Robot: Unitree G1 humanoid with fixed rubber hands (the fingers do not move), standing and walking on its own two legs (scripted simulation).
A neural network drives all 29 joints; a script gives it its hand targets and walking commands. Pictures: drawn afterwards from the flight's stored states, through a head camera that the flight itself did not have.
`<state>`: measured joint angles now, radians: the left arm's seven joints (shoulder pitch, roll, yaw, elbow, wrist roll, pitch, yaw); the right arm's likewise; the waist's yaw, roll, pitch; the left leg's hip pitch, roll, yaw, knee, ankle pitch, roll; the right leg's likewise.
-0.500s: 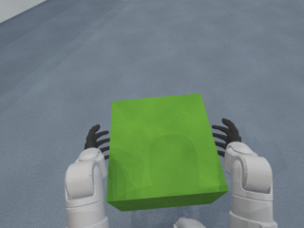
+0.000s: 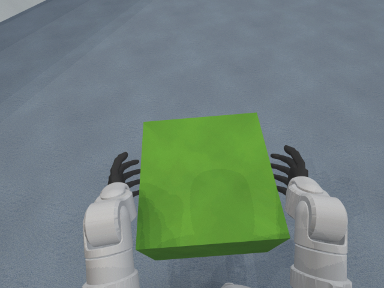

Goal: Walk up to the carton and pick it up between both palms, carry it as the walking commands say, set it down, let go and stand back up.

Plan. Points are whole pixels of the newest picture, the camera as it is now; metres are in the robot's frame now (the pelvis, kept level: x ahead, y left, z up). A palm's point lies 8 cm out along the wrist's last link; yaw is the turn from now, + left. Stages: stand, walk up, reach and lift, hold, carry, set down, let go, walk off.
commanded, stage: carry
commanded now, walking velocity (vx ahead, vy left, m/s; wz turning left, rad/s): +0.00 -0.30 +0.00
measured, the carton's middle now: (205, 187) +0.33 -0.01 +0.00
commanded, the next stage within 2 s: none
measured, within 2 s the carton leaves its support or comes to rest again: neither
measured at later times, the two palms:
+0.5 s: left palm (234, 208) +0.24 -0.05 +0.09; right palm out of the picture +0.23 -0.38 +0.09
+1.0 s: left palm (368, 233) +0.19 -0.26 +0.09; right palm out of the picture +0.18 -0.59 +0.08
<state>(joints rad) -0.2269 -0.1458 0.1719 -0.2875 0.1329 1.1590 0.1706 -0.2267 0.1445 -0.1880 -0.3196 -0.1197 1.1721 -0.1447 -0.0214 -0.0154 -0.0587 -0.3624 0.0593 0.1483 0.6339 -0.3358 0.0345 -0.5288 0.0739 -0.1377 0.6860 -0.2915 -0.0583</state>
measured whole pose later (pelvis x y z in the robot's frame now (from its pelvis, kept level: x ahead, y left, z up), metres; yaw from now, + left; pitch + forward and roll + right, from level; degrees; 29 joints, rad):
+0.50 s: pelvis -0.05 -0.20 +0.00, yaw +0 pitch +4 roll -1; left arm -0.23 -0.15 0.16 -0.31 0.13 1.17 0.17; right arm -0.22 0.14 -0.18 -0.36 -0.10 1.18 -0.17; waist -0.03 0.02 -0.03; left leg -0.38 0.04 0.14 0.73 -0.46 0.01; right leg -0.45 0.06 -0.15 0.50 -0.13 -0.12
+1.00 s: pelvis -0.10 -0.42 +0.01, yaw +1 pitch +4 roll +0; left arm -0.22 -0.14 0.17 -0.31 0.12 1.17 0.18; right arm -0.21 0.14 -0.17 -0.36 -0.10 1.18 -0.18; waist -0.04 0.03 -0.01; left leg -0.48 0.06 0.12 0.96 -0.53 -0.02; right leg -0.43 0.03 -0.12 0.49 -0.14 -0.09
